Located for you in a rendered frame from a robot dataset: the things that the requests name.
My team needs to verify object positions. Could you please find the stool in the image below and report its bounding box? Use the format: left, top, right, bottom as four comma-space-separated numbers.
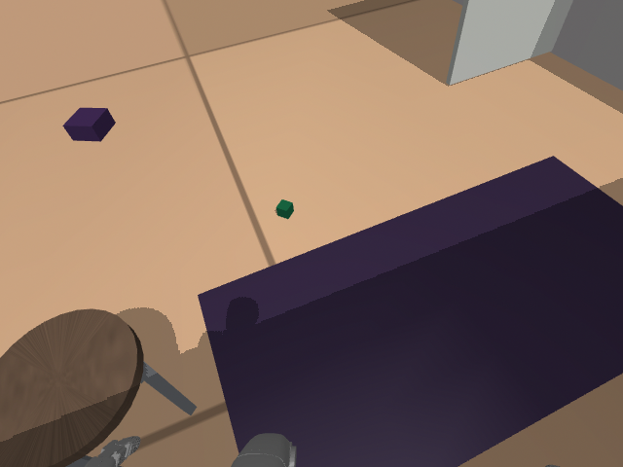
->
0, 309, 197, 467

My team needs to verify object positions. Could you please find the left robot hand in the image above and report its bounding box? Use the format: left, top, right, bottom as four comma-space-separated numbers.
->
85, 436, 141, 467

